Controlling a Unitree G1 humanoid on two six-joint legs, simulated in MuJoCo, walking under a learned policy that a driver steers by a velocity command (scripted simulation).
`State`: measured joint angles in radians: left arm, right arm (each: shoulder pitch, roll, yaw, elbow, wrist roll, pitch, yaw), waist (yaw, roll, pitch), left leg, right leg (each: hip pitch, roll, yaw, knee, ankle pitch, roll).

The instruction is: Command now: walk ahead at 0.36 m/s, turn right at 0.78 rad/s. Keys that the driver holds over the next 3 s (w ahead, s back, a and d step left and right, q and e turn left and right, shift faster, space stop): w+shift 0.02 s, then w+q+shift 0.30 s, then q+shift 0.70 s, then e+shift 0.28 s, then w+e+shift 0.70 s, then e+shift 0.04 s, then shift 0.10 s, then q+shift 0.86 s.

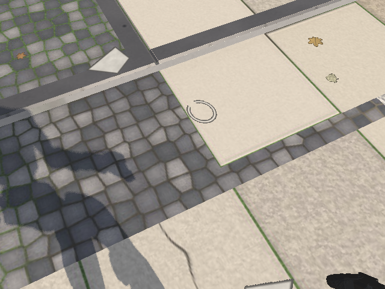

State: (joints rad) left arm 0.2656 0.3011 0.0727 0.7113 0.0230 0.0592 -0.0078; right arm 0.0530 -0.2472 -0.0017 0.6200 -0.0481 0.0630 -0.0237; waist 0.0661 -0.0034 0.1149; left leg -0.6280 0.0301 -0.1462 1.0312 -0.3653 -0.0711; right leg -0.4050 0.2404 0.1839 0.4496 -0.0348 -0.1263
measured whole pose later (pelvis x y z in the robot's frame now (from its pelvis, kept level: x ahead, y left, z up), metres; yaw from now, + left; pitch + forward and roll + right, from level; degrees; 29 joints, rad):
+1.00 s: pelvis +0.29 +0.12 -0.01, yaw +36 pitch +1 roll +0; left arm 0.23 0.31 0.06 0.69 0.02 0.02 0.01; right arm 0.11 -0.33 -0.07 0.59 -0.01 0.04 0.03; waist 0.03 -0.03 0.10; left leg -0.47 -0.08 0.02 0.66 -0.22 0.09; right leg -0.38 -0.08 -0.06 1.16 -0.58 0.06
